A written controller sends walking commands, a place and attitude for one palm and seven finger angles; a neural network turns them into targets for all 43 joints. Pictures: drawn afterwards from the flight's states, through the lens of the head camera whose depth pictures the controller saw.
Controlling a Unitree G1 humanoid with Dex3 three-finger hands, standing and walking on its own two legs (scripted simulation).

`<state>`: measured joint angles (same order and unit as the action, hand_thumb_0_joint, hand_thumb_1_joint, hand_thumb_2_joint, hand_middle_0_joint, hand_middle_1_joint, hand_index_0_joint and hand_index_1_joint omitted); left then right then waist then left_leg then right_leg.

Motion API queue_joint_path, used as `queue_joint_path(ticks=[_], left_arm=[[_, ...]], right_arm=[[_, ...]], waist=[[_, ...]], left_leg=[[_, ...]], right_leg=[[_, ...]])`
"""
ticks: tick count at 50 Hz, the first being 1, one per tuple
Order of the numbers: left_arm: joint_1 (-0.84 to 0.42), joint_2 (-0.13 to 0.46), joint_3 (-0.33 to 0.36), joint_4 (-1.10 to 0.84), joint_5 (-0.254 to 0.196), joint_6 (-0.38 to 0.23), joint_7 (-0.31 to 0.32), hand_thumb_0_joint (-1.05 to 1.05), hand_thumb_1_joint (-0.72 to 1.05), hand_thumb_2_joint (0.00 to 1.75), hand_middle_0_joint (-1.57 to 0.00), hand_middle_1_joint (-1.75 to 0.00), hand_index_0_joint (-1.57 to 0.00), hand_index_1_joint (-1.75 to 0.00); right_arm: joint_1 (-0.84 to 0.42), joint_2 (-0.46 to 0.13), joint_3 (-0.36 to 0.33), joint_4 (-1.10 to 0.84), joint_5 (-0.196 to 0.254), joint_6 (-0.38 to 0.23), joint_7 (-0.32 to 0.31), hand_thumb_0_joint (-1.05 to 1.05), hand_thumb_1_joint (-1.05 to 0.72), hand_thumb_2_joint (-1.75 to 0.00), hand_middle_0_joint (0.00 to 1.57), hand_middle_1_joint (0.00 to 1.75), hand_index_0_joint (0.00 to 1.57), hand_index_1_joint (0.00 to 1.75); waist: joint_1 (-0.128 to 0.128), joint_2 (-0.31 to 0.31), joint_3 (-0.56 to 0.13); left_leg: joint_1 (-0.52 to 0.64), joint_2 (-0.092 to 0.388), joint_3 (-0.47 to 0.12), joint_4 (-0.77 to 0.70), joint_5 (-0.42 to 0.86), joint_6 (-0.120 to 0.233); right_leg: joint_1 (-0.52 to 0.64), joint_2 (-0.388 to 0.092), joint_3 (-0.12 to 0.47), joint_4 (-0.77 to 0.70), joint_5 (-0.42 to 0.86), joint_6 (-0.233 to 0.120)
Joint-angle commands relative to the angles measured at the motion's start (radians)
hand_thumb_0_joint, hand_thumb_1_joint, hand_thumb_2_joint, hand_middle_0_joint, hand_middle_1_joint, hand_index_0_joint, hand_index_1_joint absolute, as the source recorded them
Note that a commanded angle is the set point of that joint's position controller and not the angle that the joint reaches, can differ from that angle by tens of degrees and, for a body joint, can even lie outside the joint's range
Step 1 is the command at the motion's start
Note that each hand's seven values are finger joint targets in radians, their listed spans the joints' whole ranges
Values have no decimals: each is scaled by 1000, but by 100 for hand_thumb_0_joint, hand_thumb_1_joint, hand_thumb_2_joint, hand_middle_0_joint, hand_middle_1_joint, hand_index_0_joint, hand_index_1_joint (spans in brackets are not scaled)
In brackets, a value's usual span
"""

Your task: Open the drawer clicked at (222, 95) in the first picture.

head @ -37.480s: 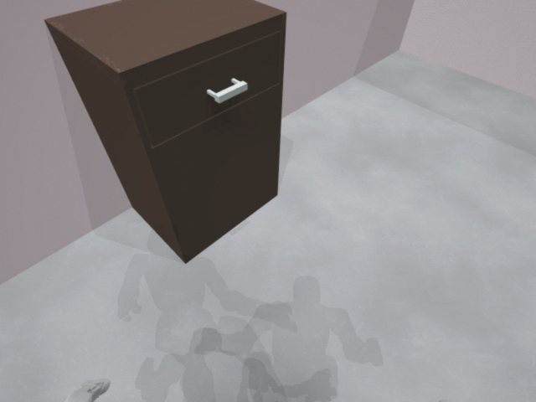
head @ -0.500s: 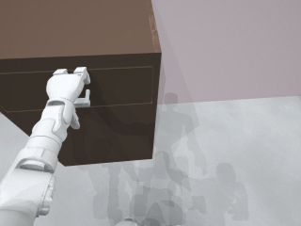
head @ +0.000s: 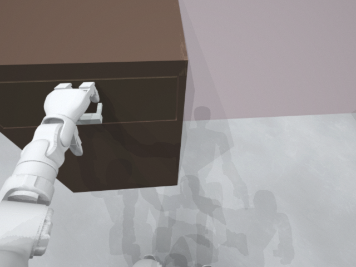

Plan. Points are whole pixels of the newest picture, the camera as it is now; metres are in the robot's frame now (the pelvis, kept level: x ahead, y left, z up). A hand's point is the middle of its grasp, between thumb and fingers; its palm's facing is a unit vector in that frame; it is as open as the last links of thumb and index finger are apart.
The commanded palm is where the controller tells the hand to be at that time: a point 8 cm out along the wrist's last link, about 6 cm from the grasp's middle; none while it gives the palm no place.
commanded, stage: re-aim the fingers above the handle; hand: left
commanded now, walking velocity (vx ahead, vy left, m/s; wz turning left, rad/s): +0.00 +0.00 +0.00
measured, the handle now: (80, 113) +0.50 +0.27 -0.01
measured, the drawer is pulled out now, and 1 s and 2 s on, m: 0.00 0.00 0.00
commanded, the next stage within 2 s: lower the fingers behind the handle in 0.28 s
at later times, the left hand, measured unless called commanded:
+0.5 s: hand (60, 117) +0.45 +0.28 +0.05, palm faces -0.14 -0.03 -0.99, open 13.7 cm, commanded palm +0.44 +0.27 +0.10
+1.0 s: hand (69, 124) +0.45 +0.27 +0.01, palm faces -0.10 -0.03 -0.99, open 13.8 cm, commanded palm +0.44 +0.26 +0.06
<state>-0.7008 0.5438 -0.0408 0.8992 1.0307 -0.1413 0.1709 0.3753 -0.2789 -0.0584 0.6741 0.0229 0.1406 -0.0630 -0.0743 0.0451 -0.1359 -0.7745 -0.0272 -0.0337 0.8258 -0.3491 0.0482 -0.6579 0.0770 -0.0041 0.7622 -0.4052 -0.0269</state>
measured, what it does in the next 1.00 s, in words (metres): stands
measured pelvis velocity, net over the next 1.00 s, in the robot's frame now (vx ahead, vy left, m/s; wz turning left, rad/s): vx -0.01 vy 0.02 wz -0.01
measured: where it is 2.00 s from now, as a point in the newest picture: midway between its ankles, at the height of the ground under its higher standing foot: outside the picture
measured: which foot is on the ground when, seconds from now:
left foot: down 0.00-1.00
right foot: down 0.00-1.00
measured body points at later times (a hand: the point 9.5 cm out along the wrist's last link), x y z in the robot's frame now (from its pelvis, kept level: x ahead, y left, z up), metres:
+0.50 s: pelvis +0.00 +0.00 +0.00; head +0.08 +0.00 +0.45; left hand +0.45 +0.28 +0.10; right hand +0.04 -0.28 -0.12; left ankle +0.02 +0.09 -0.70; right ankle -0.03 -0.11 -0.70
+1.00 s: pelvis -0.01 +0.02 -0.01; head +0.08 +0.03 +0.43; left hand +0.45 +0.27 +0.07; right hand +0.02 -0.25 -0.14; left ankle +0.02 +0.09 -0.70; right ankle -0.03 -0.11 -0.70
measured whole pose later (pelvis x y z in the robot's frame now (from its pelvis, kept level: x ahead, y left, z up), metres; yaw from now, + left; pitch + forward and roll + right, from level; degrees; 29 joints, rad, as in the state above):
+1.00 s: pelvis -0.01 +0.02 -0.01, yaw -1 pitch +19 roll -4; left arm -0.75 0.52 -0.04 1.02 1.07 -0.01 0.25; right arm 0.35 -0.23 -0.03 0.68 0.01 0.16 -0.03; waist -0.08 0.06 -0.17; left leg -0.85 -0.03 -0.02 0.89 -0.37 0.07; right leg -0.73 0.07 0.00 0.82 -0.42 -0.01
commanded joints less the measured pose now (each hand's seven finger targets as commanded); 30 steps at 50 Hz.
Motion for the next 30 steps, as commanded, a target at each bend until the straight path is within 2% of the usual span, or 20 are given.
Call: queue_joint_path(ticks=[1,2,3,4,5,6,9,10,11,12,13,16,17,20,21,22,25,26,29,30], left_arm=[[-534,382,202,-234,14,10,129,0,-50,30,-30,-120,-30,-120],[-508,388,207,-227,28,29,151,0,-50,30,-30,-120,-30,-120],[-488,371,202,-204,28,53,166,0,-50,30,-30,-120,-30,-120],[-473,394,220,-196,33,75,176,0,-50,30,-30,-120,-30,-120],[-461,382,210,-179,31,99,180,0,-50,30,-30,-120,-30,-120],[-479,410,231,-188,27,110,181,0,-50,30,-30,-120,-30,-120],[-487,428,222,-186,25,147,177,0,-50,30,-30,-120,-30,-120],[-464,416,215,-167,17,156,167,0,-50,30,-30,-120,-30,-120],[-469,396,199,-161,6,155,149,0,-50,30,-30,-120,-30,-120],[-441,426,214,-131,9,156,135,0,-50,30,-30,-120,-30,-120],[-423,396,188,-98,-4,160,118,0,-50,30,-30,-120,-30,-120],[-429,372,156,-72,-8,135,68,0,-50,30,-30,-120,-30,-120],[-429,395,163,-78,6,118,58,0,-50,30,-30,-120,-30,-120],[-373,297,93,-52,7,77,22,0,-50,30,-30,-120,-30,-120],[-382,286,93,-71,1,53,9,0,-50,30,-30,-120,-30,-120],[-355,290,99,-81,2,34,4,0,-50,30,-30,-120,-30,-120],[-354,224,62,-139,-10,-11,-1,0,-50,30,-30,-120,-30,-120],[-370,223,72,-167,-17,-30,1,0,-50,30,-30,-120,-30,-120],[-372,305,155,-204,-5,-54,48,0,-50,30,-30,-120,-30,-120],[-393,303,155,-211,1,-55,68,0,-50,30,-30,-120,-30,-120]], right_arm=[[85,-140,-45,-63,-8,-18,-10,0,-90,-90,20,30,20,30],[83,-137,-43,-71,-10,-16,-8,0,-90,-90,20,30,20,30],[79,-136,-42,-69,-13,-16,-4,0,-90,-90,20,30,20,30],[76,-138,-41,-69,-14,-14,-1,0,-90,-90,20,30,20,30],[73,-137,-39,-73,-13,-12,1,0,-90,-90,20,30,20,30],[71,-143,-38,-69,-15,-9,-1,0,-90,-90,20,30,20,30],[56,-140,-34,-79,-5,-1,-10,0,-90,-90,20,30,20,30],[55,-139,-32,-78,-4,-1,-11,0,-90,-90,20,30,20,30],[52,-138,-32,-78,-2,0,-13,0,-90,-90,20,30,20,30],[52,-139,-27,-77,4,5,-16,0,-90,-90,20,30,20,30],[48,-140,-25,-79,4,6,-18,0,-90,-90,20,30,20,30],[47,-138,-22,-87,8,5,-24,0,-90,-90,20,30,20,30],[47,-139,-22,-88,13,6,-29,0,-90,-90,20,30,20,30],[63,-135,-28,-91,9,0,-26,0,-90,-90,20,30,20,30],[69,-135,-30,-91,8,0,-24,0,-90,-90,20,30,20,30],[70,-135,-34,-95,6,1,-22,0,-90,-90,20,30,20,30],[75,-130,-44,-96,-1,1,-14,0,-90,-90,20,30,20,30],[79,-129,-48,-95,-4,1,-11,0,-90,-90,20,30,20,30],[78,-135,-55,-91,-7,4,-9,0,-90,-90,20,30,20,30],[75,-136,-56,-88,-9,3,-8,0,-90,-90,20,30,20,30]], waist=[[0,102,-411],[10,124,-459],[9,130,-452],[23,126,-479],[18,98,-459],[14,59,-483],[10,29,-495],[15,33,-474],[3,25,-463],[12,9,-444],[1,-3,-393],[-11,-16,-342],[-9,-12,-342],[-22,-5,-299],[-26,-9,-302],[-13,7,-324],[-19,44,-327],[-21,49,-326],[-4,43,-369],[-13,63,-362]], left_leg=[[348,5,-4,-45,352,5],[361,2,-1,-41,378,1],[362,3,7,-34,398,1],[358,4,9,-35,414,-4],[339,2,17,-34,412,0],[330,3,17,-35,420,4],[306,-2,32,-52,381,11],[305,-4,36,-58,373,11],[314,-2,38,-62,381,14],[297,-2,37,-71,354,14],[281,-2,41,-79,323,16],[265,-3,40,-96,277,21],[268,-1,39,-98,258,21],[284,-1,37,-89,266,21],[295,2,34,-85,291,21],[311,3,32,-79,296,20],[343,3,26,-61,317,15],[355,6,19,-55,333,15],[329,4,14,-31,335,13],[327,5,8,-24,342,10]], right_leg=[[22,11,-12,-57,286,-26],[36,13,-15,-44,303,-24],[39,14,-17,-43,326,-25],[58,12,-22,-37,339,-23],[78,14,-20,-43,358,-21],[111,11,-18,-44,384,-18],[174,4,-3,-64,410,-3],[183,3,-3,-71,407,-5],[188,1,-1,-81,425,-4],[193,1,2,-87,404,1],[187,-1,2,-101,386,2],[181,-5,9,-127,347,2],[168,-6,12,-130,326,5],[126,-2,7,-134,322,-1],[121,-1,6,-129,335,-5],[108,2,6,-119,325,-5],[55,6,0,-105,309,-12],[38,8,-4,-99,302,-16],[28,11,-1,-69,305,-17],[-2,12,-5,-56,301,-20]])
